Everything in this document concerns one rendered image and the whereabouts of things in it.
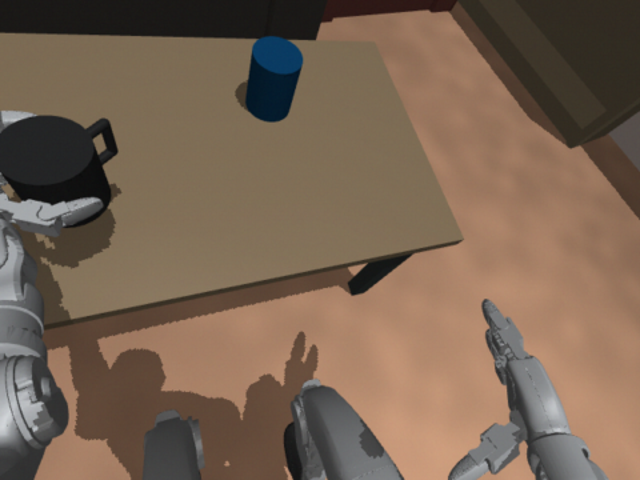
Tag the right robot hand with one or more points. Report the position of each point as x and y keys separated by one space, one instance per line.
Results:
x=535 y=406

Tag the coffee table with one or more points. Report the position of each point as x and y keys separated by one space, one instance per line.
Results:
x=205 y=197

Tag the left robot arm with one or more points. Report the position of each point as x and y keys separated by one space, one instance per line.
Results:
x=33 y=410

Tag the armchair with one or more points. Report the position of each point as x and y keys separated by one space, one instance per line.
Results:
x=349 y=8

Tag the right robot foot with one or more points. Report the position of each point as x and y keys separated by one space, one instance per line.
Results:
x=291 y=452

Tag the sofa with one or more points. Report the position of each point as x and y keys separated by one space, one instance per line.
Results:
x=244 y=19

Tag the bookshelf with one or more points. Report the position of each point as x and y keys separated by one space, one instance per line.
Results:
x=578 y=59

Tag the left robot hand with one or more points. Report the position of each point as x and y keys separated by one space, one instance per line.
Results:
x=36 y=216

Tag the right robot arm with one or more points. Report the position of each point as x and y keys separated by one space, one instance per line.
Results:
x=560 y=456

